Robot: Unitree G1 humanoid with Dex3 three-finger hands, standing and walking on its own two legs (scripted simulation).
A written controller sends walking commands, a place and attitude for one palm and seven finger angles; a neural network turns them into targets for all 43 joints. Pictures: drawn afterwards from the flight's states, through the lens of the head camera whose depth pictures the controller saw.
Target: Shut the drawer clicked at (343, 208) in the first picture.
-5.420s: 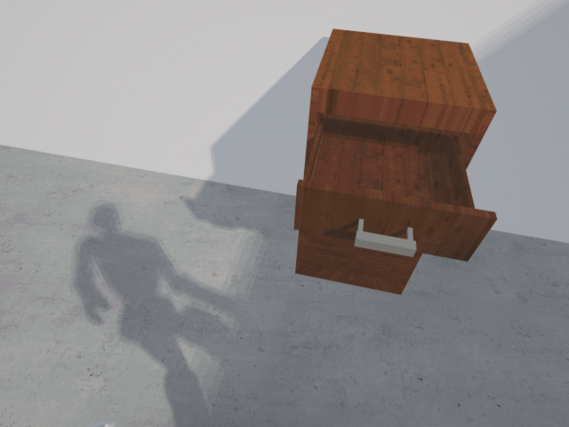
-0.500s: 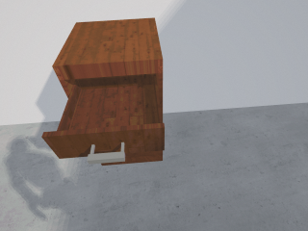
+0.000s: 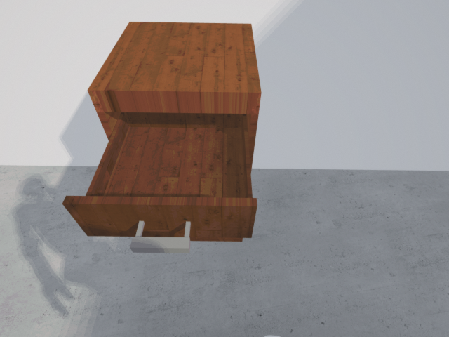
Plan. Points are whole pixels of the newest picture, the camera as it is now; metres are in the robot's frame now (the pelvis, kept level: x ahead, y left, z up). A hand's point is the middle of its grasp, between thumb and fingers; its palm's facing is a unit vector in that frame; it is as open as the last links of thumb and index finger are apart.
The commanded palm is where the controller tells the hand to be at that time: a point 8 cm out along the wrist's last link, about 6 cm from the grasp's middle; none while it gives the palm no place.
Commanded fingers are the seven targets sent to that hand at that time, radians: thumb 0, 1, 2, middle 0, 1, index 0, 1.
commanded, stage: shuffle to correct the standing spot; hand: left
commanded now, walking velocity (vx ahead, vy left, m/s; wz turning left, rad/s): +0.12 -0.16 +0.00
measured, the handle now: (162, 235) +0.33 +0.15 -0.06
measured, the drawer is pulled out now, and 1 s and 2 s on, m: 0.30 0.30 0.30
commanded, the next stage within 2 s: come to a stop and stand still in 0.08 s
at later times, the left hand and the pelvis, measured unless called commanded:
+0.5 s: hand out of the picture +0.07 +0.07 -0.14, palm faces +0.08 -0.95 -0.30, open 7.2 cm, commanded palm none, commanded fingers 0.00 0.90 0.90 -0.20 -0.30 -0.20 -0.30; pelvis +0.04 -0.12 +0.01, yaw +2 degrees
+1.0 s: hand out of the picture -0.05 +0.08 -0.16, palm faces +0.09 -0.96 -0.27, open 7.4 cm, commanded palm none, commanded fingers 0.00 0.90 0.90 -0.20 -0.30 -0.20 -0.30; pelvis -0.07 -0.12 +0.01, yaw +0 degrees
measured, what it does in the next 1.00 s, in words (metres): steps to the right: right foot, then left foot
